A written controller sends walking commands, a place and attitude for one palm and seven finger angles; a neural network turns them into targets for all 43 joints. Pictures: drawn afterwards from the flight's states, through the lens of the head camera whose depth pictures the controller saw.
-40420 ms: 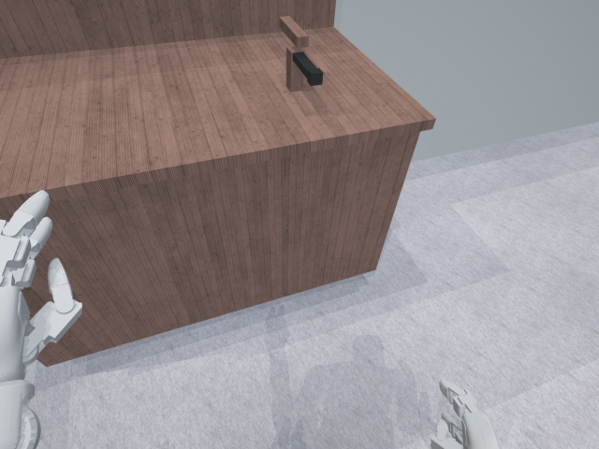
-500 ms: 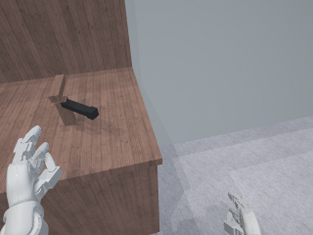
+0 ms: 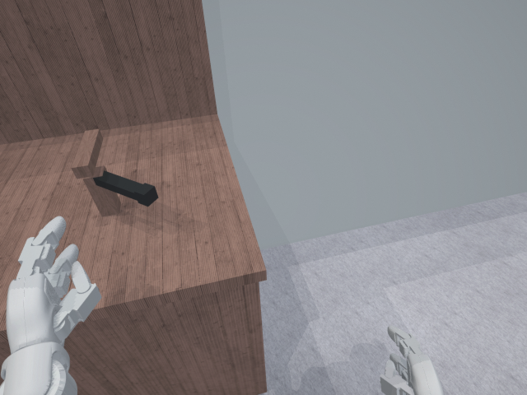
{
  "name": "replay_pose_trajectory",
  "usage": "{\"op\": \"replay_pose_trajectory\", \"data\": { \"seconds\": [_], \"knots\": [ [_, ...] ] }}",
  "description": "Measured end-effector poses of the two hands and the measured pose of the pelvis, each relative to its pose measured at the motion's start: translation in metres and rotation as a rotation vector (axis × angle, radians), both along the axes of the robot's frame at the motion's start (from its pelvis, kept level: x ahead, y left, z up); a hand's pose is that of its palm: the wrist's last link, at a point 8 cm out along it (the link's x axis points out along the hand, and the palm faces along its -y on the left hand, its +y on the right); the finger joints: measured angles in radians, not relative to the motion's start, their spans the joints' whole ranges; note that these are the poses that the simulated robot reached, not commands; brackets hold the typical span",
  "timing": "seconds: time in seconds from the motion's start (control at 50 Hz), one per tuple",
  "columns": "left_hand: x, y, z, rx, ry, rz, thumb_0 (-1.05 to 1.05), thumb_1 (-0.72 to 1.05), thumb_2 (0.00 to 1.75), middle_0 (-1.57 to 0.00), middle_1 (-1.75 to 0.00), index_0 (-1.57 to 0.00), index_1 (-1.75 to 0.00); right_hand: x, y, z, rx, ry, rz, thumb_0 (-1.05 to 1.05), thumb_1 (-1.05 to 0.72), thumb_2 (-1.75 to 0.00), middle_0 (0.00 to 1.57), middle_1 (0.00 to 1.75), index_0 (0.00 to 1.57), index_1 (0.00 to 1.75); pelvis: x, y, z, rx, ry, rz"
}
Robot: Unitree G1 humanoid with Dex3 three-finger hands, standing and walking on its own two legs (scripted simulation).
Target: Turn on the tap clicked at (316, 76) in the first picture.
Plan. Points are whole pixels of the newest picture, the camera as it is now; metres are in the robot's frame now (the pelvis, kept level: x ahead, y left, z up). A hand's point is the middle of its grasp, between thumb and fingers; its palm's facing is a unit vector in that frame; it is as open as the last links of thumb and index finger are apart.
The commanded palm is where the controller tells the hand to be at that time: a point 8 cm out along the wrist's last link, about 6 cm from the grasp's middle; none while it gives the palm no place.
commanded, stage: reach beside the lever's end, fingers flat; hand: left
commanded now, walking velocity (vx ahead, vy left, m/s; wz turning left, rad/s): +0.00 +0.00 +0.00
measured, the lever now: (146, 194) +0.41 +0.28 +0.11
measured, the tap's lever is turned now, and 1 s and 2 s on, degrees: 49 49 49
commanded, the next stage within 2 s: none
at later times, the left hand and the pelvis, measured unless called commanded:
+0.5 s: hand (74, 271) +0.22 +0.29 +0.13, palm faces +0.59 -0.80 -0.11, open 7.4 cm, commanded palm +0.17 +0.33 +0.14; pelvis +0.01 +0.00 +0.00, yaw +0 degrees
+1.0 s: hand (68, 256) +0.25 +0.33 +0.12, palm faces +0.59 -0.80 -0.11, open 7.6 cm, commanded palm +0.20 +0.37 +0.12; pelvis +0.01 +0.01 +0.00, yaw +0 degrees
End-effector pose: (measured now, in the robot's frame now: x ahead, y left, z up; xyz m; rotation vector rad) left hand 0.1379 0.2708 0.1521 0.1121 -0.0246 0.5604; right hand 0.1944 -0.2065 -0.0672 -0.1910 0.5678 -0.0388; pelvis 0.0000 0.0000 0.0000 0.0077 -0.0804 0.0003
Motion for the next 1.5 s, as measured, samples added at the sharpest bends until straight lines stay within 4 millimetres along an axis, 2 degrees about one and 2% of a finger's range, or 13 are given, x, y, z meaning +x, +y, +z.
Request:
{"op": "replay_pose_trajectory", "data": {
  "seconds": [0.2, 0.44, 1.02, 1.16, 1.34, 1.5],
  "knots": [
    [0.009, 0.027, -0.005, 0.002, 0.009, 0.059, 0.01, 0.9, 0.9, -0.2, -0.3, -0.21, -0.3, -0.003, -0.011, -0.004, -0.017, 0.026, -0.028, 0.01, -0.9, -0.9, 0.2, 0.3, 0.2, 0.3, 0.002, -0.005, 0.0, -0.001, 0.01, 0.003],
    [0.026, 0.047, -0.013, -0.006, 0.026, 0.068, 0.01, 0.9, 0.9, -0.2, -0.3, -0.2, -0.29, -0.013, -0.021, -0.011, -0.03, 0.058, -0.074, 0.01, -0.9, -0.9, 0.2, 0.3, 0.2, 0.3, 0.005, -0.002, 0.0, 0.001, 0.036, 0.0],
    [0.067, 0.091, -0.029, -0.007, 0.036, 0.077, 0.01, 0.9, 0.9, -0.18, -0.23, -0.18, -0.23, -0.024, -0.013, -0.019, -0.047, 0.11, -0.091, 0.01, -0.9, -0.9, 0.2, 0.3, 0.2, 0.3, 0.007, 0.013, -0.002, -0.007, 0.084, -0.002],
    [0.073, 0.107, -0.036, -0.017, 0.051, 0.103, 0.01, 0.9, 0.9, -0.17, -0.21, -0.18, -0.21, -0.032, -0.016, -0.022, -0.059, 0.138, -0.103, 0.01, -0.9, -0.9, 0.2, 0.3, 0.2, 0.3, 0.006, 0.015, -0.003, -0.011, 0.095, 0.0],
    [0.086, 0.119, -0.039, -0.009, 0.044, 0.091, 0.01, 0.9, 0.9, -0.17, -0.19, -0.17, -0.19, -0.047, -0.022, -0.028, -0.077, 0.183, -0.12, 0.01, -0.9, -0.9, 0.2, 0.3, 0.2, 0.3, 0.005, 0.017, -0.005, -0.015, 0.114, -0.001],
    [0.093, 0.14, -0.046, -0.017, 0.056, 0.122, 0.01, 0.9, 0.9, -0.16, -0.17, -0.16, -0.17, -0.062, -0.027, -0.033, -0.098, 0.228, -0.138, 0.01, -0.9, -0.9, 0.2, 0.3, 0.2, 0.3, 0.003, 0.018, -0.007, -0.023, 0.132, 0.002]
  ]
}}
